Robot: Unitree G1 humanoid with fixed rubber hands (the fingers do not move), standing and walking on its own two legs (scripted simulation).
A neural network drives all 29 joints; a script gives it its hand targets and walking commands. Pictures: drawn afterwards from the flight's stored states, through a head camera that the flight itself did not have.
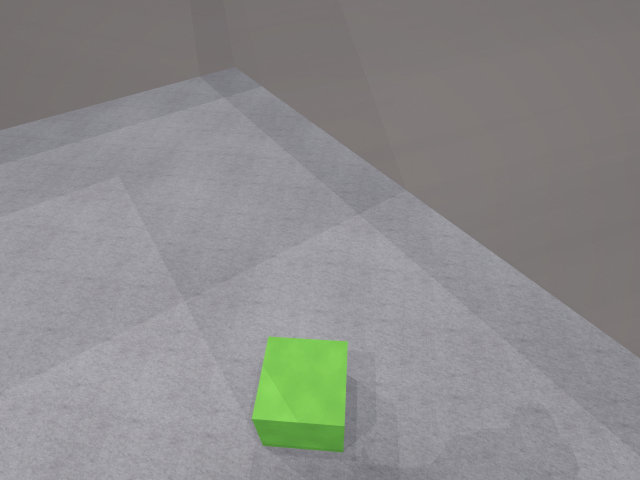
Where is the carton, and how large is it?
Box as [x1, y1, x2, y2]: [252, 337, 347, 451]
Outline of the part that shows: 268,337 252,415 252,420 263,445 342,451 347,341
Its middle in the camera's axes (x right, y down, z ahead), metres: -0.05 +0.47 +1.14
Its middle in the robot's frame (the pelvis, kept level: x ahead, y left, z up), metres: +0.51 +0.08 -0.66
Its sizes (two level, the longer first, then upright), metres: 0.240 0.239 0.218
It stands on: the floor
